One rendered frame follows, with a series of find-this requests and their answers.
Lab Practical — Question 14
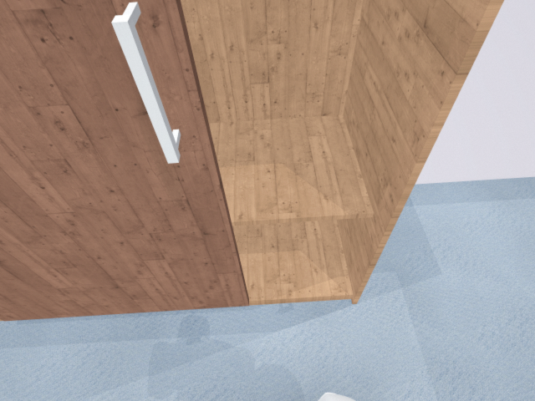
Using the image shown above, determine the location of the wardrobe door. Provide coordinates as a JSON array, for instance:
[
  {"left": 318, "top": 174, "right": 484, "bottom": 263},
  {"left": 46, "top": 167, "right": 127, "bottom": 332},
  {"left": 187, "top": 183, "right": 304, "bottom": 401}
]
[{"left": 0, "top": 0, "right": 249, "bottom": 321}]

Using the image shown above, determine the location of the handle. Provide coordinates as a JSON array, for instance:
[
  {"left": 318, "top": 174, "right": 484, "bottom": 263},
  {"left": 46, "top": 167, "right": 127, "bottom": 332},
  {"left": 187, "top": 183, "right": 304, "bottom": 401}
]
[{"left": 111, "top": 2, "right": 181, "bottom": 164}]

